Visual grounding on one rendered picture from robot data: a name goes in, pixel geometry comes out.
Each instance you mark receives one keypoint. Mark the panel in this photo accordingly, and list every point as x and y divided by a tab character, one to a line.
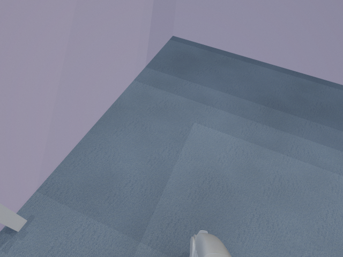
11	219

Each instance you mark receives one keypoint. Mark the right robot thigh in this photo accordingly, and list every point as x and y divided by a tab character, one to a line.
207	245

